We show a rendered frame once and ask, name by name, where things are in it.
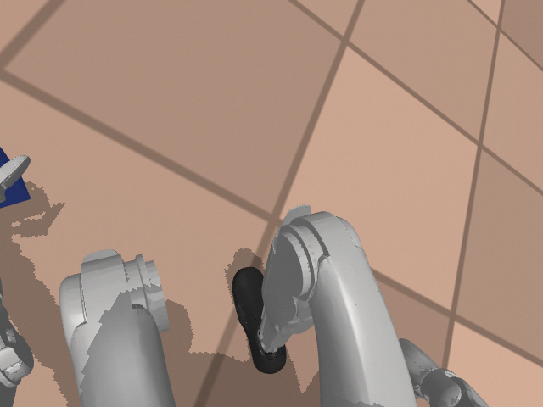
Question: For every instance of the right robot hand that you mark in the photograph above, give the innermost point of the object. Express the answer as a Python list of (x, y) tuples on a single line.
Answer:
[(418, 364)]

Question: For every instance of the carton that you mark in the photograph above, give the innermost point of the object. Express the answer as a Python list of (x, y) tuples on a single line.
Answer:
[(16, 193)]

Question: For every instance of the right robot foot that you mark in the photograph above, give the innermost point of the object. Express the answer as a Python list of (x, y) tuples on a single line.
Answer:
[(246, 291)]

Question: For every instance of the left robot arm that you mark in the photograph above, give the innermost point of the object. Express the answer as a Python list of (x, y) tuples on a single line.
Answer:
[(16, 359)]

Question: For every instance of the left robot hand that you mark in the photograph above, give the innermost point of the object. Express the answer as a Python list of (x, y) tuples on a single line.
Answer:
[(11, 172)]

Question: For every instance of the right robot arm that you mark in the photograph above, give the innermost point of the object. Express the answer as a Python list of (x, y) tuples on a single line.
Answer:
[(443, 388)]

